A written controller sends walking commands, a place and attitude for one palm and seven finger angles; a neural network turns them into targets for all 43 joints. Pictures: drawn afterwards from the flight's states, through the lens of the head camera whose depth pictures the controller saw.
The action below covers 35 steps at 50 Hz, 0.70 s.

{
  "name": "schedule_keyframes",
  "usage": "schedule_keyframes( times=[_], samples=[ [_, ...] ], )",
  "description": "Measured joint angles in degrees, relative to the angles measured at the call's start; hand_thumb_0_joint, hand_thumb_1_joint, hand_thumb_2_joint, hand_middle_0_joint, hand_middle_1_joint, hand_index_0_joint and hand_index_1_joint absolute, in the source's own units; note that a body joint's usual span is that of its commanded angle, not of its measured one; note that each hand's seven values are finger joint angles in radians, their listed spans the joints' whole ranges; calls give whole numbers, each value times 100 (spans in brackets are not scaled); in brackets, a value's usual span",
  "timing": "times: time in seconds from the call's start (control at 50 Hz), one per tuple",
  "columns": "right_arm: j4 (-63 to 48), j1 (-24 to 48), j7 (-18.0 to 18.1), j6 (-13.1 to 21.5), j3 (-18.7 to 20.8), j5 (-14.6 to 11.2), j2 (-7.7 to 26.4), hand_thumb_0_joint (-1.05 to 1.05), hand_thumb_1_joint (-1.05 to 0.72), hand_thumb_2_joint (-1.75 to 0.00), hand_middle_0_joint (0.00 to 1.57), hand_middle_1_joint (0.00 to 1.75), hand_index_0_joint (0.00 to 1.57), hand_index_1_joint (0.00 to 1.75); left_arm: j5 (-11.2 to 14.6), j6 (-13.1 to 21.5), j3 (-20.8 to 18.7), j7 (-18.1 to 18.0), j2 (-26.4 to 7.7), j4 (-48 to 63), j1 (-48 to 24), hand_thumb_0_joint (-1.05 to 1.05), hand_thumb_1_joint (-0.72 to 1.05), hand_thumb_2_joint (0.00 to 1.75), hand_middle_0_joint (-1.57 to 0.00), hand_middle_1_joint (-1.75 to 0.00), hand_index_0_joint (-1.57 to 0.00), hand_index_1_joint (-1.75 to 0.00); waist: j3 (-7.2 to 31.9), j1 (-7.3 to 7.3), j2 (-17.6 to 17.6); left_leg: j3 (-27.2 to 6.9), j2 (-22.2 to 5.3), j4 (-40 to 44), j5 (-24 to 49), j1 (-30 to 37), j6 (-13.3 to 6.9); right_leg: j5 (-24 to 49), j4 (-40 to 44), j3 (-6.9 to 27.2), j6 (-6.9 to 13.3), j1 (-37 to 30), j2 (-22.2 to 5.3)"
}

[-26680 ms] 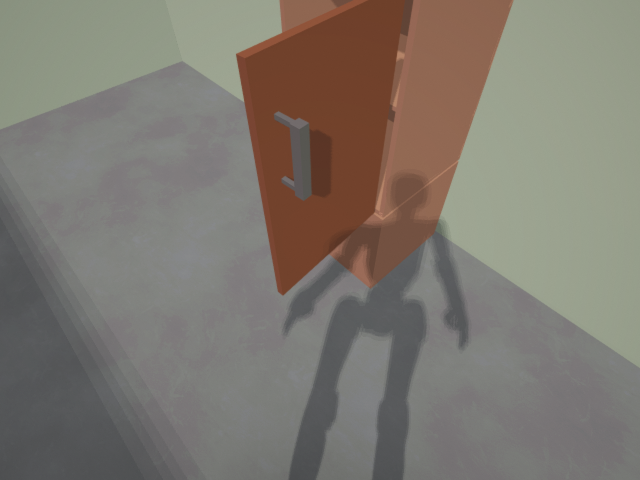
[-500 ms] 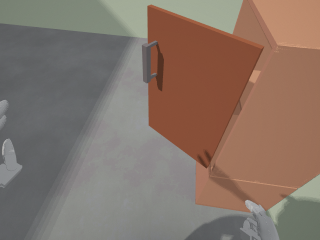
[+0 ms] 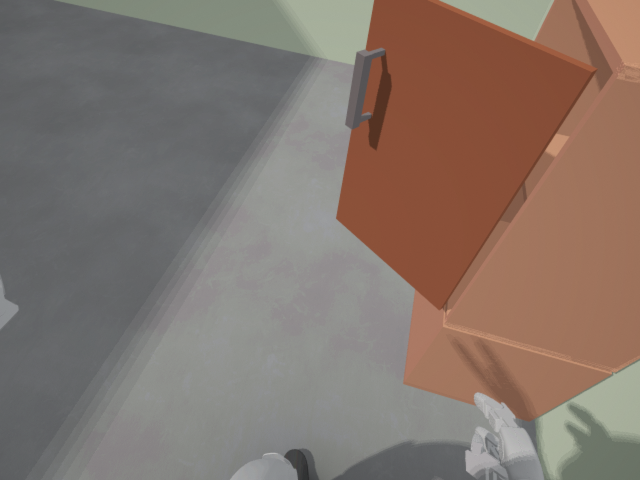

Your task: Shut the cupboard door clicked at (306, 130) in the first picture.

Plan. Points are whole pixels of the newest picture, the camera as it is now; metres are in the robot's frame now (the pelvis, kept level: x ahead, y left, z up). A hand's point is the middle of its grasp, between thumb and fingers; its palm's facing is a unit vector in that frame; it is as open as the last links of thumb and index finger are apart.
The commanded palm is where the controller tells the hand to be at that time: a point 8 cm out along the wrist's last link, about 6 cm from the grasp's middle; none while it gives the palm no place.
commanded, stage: step back with the hand held close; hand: left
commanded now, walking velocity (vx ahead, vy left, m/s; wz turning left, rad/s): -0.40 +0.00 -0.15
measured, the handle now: (365, 89) +0.78 +0.00 +0.10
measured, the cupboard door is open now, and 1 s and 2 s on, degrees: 56 56 56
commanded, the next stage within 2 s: stop stepping back and stand still in 0.02 s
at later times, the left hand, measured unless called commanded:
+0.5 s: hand out of the picture +0.07 +0.33 +0.21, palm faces +0.33 -0.86 -0.38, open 7.4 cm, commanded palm +0.04 +0.36 +0.20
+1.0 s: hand out of the picture +0.05 +0.38 +0.20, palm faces +0.38 -0.81 -0.45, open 7.4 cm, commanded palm none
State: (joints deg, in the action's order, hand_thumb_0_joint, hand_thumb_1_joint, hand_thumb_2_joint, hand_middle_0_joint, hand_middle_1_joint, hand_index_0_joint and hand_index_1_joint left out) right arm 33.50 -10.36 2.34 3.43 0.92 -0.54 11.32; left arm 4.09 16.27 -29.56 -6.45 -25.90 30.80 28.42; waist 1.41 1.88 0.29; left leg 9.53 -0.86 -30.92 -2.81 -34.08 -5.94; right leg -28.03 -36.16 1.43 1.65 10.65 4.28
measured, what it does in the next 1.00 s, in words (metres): walks backwards: right foot, then left foot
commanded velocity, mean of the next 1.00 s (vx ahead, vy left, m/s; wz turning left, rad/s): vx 0.17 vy -0.10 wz -0.01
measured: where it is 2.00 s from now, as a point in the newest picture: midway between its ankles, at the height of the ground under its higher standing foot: outside the picture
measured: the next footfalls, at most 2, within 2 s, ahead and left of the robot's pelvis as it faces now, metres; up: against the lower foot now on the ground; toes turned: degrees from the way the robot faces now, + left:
right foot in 0.02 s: -0.07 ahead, -0.14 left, +0.00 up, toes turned +3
left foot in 0.12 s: +0.13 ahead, +0.05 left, +0.00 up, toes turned +2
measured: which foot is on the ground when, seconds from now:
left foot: down 0.00-0.04, up 0.06-0.10, down 0.12-0.36, up 0.38-0.56, down 0.58-1.00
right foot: up 0.00-0.00, down 0.02-0.16, up 0.18-0.38, down 0.40-0.56, up 0.58-0.88, down 0.90-1.00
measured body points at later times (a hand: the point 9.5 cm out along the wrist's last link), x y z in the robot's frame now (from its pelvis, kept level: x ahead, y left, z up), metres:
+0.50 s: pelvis -0.14 +0.09 +0.02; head -0.17 +0.15 +0.46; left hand +0.04 +0.37 +0.23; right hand -0.04 -0.18 -0.05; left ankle -0.10 +0.17 -0.64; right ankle -0.15 -0.03 -0.71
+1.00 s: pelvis -0.19 +0.13 +0.01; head -0.19 +0.15 +0.46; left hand +0.02 +0.42 +0.23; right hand -0.10 -0.12 -0.09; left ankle -0.15 +0.23 -0.67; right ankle -0.24 +0.02 -0.71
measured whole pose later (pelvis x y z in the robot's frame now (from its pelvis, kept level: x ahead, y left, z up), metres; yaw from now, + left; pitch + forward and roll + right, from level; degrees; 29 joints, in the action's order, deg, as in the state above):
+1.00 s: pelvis -0.19 +0.13 +0.01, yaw -9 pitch +0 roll -3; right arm 41.1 -15.2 3.1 0.6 0.6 -0.1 10.8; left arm 1.6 10.6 -26.5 -10.1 -25.3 29.1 29.4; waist 1.5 0.9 0.6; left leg 1.2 -3.2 -56.1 -26.3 -28.0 -0.2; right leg -20.5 -31.8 -5.1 1.7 11.2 0.7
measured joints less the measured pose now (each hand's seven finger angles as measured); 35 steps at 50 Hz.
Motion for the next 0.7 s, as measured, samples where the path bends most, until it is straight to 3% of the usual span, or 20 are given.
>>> schedule_keyframes(
  times=[0.02, 0.06, 0.1, 0.12, 0.18, 0.22, 0.24, 0.28, 0.36, 0.38, 0.4, 0.42, 0.46, 0.48, 0.52, 0.56, 0.58, 0.6, 0.64, 0.7],
  samples=[
    [-9, 90, -23, 28, -4, -5, -5, 1, -90, -89, 21, 30, 21, 30, 34, 34, 5, -5, 28, 23, 18, 1, 89, 90, -21, -30, -21, -30, -6, 94, -55, 100, -24, -11, -98, -134, 132, -31, 354, 112, 47, -71, -44],
    [134, 253, -43, 55, 16, 5, 10, 1, -90, -89, 21, 30, 21, 30, 10, 78, 240, -14, 222, 23, -55, 1, 89, 90, -21, -30, -21, -30, -179, 208, 35, 8, -111, -254, -671, -190, 499, 269, 483, 205, -158, -35, 26],
    [292, 215, -33, 47, -26, -35, -83, 1, -90, -89, 21, 30, 21, 30, -75, 66, 469, -26, 266, 85, -107, 1, 89, 90, -21, -30, -21, -30, -190, 287, -171, -150, -27, -497, -822, 138, 635, 521, 575, 377, -361, -83, -76],
    [311, 156, -10, 33, -69, -51, -131, 1, -90, -89, 21, 30, 21, 30, -105, 21, 525, -19, 244, 158, -124, 1, 89, 90, -21, -30, -21, -30, -118, 294, -287, -213, -22, -393, -398, 433, 633, 560, 552, 463, -415, -56, -113],
    [271, 247, 89, 79, -77, -37, -187, 1, -90, -89, 21, 30, 21, 30, -142, -137, 579, 17, 119, 175, -583, 1, 89, 90, -21, -30, -21, -30, -246, 65, -394, -201, 89, 37, -156, 683, -54, 504, -54, 339, -386, 289, -161],
    [145, 333, 53, 160, -72, -13, -174, 1, -90, -89, 21, 30, 21, 30, -128, -215, 523, 20, 46, 46, -738, 1, 89, 90, -21, -30, -21, -30, -396, -86, -265, -173, 3, 257, -5, 783, -227, 106, -632, 211, -269, 569, -60],
    [66, 323, 21, 169, -79, -2, -173, 1, -90, -89, 21, 30, 21, 30, -92, -290, 477, 27, -8, 12, -690, 1, 89, 90, -21, -30, -21, -30, -415, -185, -192, -180, -36, 415, 78, 839, -169, -6, -788, 108, -196, 645, -11],
    [-80, 212, -38, 139, -91, -1, -199, 1, -90, -89, 21, 30, 21, 30, 3, -458, 399, 34, -114, 48, -411, 1, 89, 90, -21, -30, -21, -30, -389, -323, -114, -177, -78, 820, 154, 994, 159, -111, -829, -110, -105, 658, 84],
    [-296, -208, -85, 44, -44, 4, -174, 1, -90, -89, 21, 30, 21, 30, 99, -715, 342, 25, -256, 387, 491, 1, 89, 90, -21, -30, -21, -30, -164, -411, -18, -112, -23, 1370, -505, 1103, 795, -170, 93, -746, 55, 152, 268],
    [-345, -310, -89, 25, -33, -18, -158, 1, -90, -89, 21, 30, 21, 30, 90, -759, 275, -4, -383, 561, 732, 1, 89, 90, -21, -30, -21, -30, -103, -370, -140, -8, 65, 993, -1081, 880, 947, -152, 537, -817, 190, -47, 194],
    [-366, -369, -94, 6, -40, -48, -139, 1, -90, -89, 21, 30, 21, 30, 82, -773, 138, -44, -542, 787, 965, 1, 89, 90, -21, -30, -21, -30, -28, -218, -402, -35, 217, -48, -1575, 459, 998, -96, 923, -641, 414, -105, 5],
    [-252, -339, -82, -26, -27, -51, -62, 1, -90, -89, 21, 30, 21, 30, 54, -762, 115, -51, -538, 939, 1035, 1, 89, 90, -21, -30, -21, -30, -27, -43, -459, -274, 226, -1356, -1822, 59, 963, 648, 870, -557, 474, 106, -85],
    [167, -337, -34, -148, 4, 16, 13, 1, -90, -89, 21, 30, 21, 30, -3, -739, 232, -39, -452, 981, 786, 1, 89, 90, -21, -30, -22, -30, 44, 92, -481, -680, 126, -3252, -1946, -245, 860, 1225, 474, -541, 326, 401, -143],
    [344, -416, -9, -227, 3, 48, -19, 1, -90, -89, 21, 30, 21, 30, -56, -690, 307, -62, -421, 837, 513, 1, 89, 90, -22, -30, -22, -30, 161, 85, -563, -736, 21, -3511, -1966, -129, 791, 1171, 412, -594, 248, 451, -234],
    [555, -622, 75, -296, -34, 55, -78, 1, -90, -89, 21, 30, 21, 30, -125, -666, 415, -172, -248, 433, -76, 1, 89, 90, -22, -30, -22, -30, 446, 55, -713, -765, -239, -3069, -2156, 428, 634, 717, 313, -670, 186, 574, -394],
    [552, -737, 179, -234, -70, 38, 1, 1, -90, -89, 21, 30, 21, 30, -139, -724, 434, -326, 46, 77, -556, 1, 89, 90, -22, -30, -22, -30, 580, -53, -672, -841, -401, -1762, -2349, 1245, 530, 278, 12, -712, 236, 815, -503],
    [414, -755, 212, -150, -59, 30, 140, 1, -90, -89, 21, 30, 21, 30, -132, -752, 430, -398, 203, -23, -746, 1, 89, 90, -21, -30, -22, -30, 556, -157, -448, -1071, -482, -964, -2496, 1587, 446, 43, -394, -710, 224, 1070, -445],
    [384, -654, 235, -65, -23, 31, 153, 1, -90, -89, 21, 30, 21, 30, -144, -748, 391, -457, 267, -141, -918, 1, 89, 90, -21, -30, -21, -30, 402, -304, -394, -1147, -403, -959, -2284, 1480, 493, -88, -1004, -552, 176, 1347, -458],
    [377, -484, 182, 23, -20, 23, -24, 1, -90, -89, 20, 30, 21, 30, -213, -664, 273, -440, 217, -319, -945, 1, 89, 90, -21, -30, -21, -30, 49, -400, -474, -1018, -274, -1114, -1972, 1469, 559, 215, -2141, -178, 47, 1747, -397],
    [312, -584, -8, 29, -123, 62, -351, 1, -91, -89, 20, 30, 20, 30, -219, -644, 248, -296, 39, -102, -290, 1, 90, 90, -20, -30, -21, -30, -61, -560, -491, -934, -317, -697, -1603, 1638, 566, 621, -2548, -263, -51, 1954, -307]
  ],
)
